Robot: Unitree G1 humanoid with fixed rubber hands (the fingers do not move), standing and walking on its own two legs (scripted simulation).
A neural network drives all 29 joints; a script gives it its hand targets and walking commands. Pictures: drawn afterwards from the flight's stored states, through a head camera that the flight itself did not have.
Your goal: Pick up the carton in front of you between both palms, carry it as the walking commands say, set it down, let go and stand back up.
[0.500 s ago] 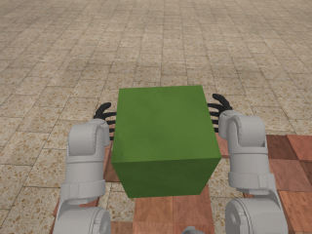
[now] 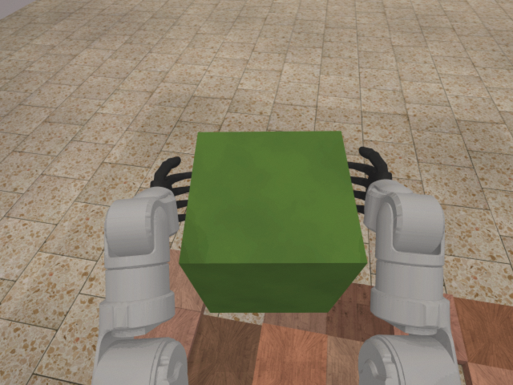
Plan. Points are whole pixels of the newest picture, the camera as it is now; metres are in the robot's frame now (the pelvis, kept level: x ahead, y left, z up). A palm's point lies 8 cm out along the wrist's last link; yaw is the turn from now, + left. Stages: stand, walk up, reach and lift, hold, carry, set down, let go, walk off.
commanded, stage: carry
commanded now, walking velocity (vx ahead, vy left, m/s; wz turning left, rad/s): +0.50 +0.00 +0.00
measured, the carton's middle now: (269, 231) +0.36 +0.01 +0.05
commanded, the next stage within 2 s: none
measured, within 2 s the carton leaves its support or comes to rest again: neither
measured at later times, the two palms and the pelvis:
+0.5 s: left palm (203, 109) +0.60 +0.14 +0.11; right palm (354, 97) +0.62 -0.15 +0.13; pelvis +0.34 -0.01 +0.03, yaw -1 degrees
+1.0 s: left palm (210, 43) +0.99 +0.19 +0.07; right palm (312, 38) +0.97 -0.10 +0.09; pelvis +0.64 +0.07 -0.01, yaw -3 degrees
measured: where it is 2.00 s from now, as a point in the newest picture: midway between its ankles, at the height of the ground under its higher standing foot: (261, 168)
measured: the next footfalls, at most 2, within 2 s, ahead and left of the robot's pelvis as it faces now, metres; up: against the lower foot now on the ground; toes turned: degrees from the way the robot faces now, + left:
right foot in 0.34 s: +0.38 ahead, -0.12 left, +0.03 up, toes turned -8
left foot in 0.78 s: +0.67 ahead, +0.13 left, -0.03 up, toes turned +3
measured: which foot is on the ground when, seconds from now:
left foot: down 0.00-0.36, up 0.38-0.76, down 0.78-1.00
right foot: down 0.00-0.02, up 0.04-0.32, down 0.34-0.78, up 0.80-1.00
